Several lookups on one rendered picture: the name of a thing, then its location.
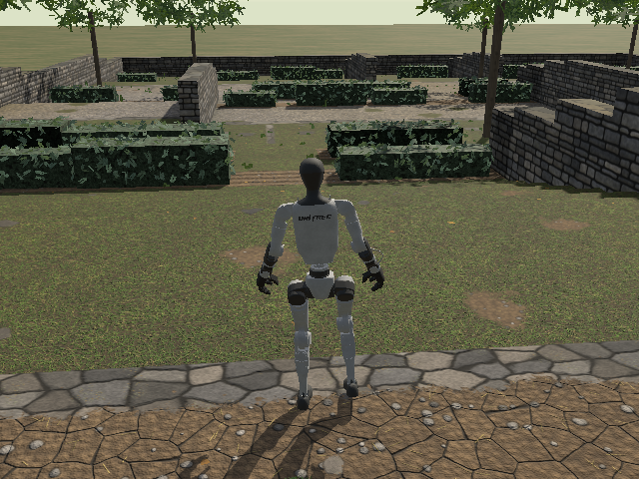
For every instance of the left robot upper arm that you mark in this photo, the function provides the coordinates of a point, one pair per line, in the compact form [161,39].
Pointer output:
[283,213]

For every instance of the robot right hand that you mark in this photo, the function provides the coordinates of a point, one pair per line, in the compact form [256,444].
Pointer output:
[379,277]

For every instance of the robot left hand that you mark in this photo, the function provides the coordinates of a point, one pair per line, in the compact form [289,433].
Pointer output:
[261,282]

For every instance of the robot right forearm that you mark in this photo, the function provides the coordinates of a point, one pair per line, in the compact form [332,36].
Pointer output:
[368,258]

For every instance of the right robot upper arm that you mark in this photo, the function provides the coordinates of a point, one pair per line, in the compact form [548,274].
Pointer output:
[346,208]

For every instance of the robot left forearm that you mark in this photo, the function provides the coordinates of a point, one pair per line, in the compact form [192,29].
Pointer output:
[268,263]

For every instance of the left robot foot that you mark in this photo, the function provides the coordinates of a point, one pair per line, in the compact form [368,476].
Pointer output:
[304,402]

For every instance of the right robot thigh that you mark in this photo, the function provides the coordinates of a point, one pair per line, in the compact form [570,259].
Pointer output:
[344,293]

